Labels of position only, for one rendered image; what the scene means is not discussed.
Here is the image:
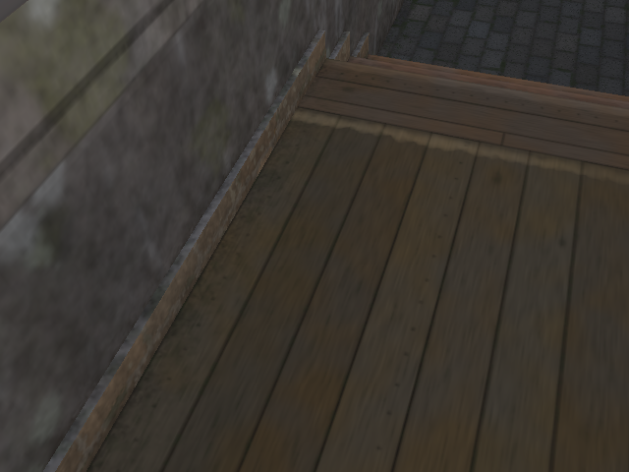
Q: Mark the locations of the stairs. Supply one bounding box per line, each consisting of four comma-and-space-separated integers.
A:
347, 54, 629, 109

